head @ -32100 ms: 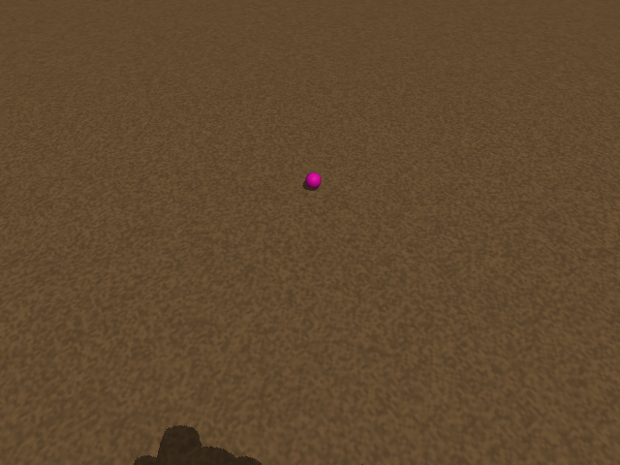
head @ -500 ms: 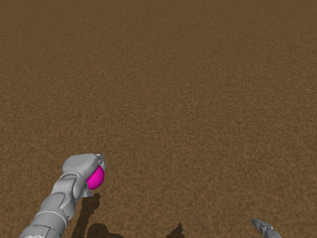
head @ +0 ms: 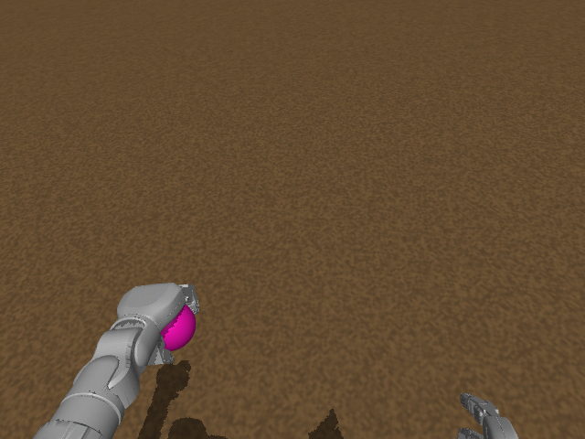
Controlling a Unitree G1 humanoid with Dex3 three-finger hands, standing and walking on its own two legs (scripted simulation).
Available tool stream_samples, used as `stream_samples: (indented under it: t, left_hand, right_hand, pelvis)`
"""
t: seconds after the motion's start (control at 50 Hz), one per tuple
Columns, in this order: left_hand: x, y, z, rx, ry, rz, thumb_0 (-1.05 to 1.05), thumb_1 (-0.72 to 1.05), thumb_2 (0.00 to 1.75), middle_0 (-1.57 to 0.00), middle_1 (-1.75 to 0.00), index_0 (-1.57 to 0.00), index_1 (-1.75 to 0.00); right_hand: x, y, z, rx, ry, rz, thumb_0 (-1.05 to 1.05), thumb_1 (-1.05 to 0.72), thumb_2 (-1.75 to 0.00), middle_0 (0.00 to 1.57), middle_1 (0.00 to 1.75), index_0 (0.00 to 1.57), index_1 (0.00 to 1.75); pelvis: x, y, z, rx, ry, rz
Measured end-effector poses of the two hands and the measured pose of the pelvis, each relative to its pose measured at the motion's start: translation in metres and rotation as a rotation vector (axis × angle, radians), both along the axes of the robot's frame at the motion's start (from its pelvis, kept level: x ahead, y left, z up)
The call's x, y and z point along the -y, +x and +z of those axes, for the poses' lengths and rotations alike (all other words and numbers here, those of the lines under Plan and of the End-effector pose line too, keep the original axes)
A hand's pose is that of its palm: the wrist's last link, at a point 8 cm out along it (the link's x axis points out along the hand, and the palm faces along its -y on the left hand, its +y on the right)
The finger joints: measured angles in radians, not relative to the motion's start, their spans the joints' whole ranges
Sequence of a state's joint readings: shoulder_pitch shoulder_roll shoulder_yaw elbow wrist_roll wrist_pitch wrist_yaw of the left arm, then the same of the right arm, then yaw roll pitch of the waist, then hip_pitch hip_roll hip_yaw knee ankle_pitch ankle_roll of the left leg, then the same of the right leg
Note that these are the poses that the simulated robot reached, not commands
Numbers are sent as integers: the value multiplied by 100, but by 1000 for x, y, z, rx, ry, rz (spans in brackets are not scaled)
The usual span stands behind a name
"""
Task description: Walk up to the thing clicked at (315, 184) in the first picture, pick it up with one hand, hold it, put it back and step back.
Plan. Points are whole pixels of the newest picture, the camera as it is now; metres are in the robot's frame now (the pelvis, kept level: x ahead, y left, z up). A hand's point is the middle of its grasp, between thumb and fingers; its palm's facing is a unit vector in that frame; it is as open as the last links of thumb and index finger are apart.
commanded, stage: hold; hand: left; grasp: from above
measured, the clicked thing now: (170, 325) +0.31 +0.22 -0.05
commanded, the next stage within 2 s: crouch in 0.46 s
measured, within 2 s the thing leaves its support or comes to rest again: neither
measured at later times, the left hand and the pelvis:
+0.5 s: hand (166, 333) +0.29 +0.22 -0.04, palm faces -0.45 -0.07 -0.89, open 9.8 cm; pelvis +0.00 +0.00 +0.00, yaw +0 degrees
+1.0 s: hand (178, 356) +0.29 +0.23 -0.13, palm faces -0.46 -0.02 -0.89, open 9.7 cm; pelvis +0.00 +0.00 -0.03, yaw +1 degrees
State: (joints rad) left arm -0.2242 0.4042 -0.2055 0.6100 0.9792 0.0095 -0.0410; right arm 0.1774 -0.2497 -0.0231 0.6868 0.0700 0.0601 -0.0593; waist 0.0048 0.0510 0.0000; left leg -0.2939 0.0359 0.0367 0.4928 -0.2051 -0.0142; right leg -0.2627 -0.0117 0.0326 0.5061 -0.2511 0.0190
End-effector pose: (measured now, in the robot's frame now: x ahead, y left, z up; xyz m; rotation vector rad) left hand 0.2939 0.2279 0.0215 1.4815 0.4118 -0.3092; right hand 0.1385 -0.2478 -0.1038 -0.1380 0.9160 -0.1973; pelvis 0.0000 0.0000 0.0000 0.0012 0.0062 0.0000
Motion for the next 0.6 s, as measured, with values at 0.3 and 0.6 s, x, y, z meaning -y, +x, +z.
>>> stream_samples:
  t: [0.3,0.6]
  left_hand:
    - [5,-2,0,-2,-6,-1,0,3,66,-74,-78,-60,-72]
    - [5,5,2,12,-2,4,1,3,67,-73,-78,-60,-72]
  right_hand:
    - [2,7,1,5,-2,5,1,-91,-90,20,30,20,30]
    - [5,7,-1,-16,-3,-11,1,-91,-90,20,30,20,30]
  pelvis:
    - [3,1,1,-1,2,3]
    - [4,7,2,-5,2,2]
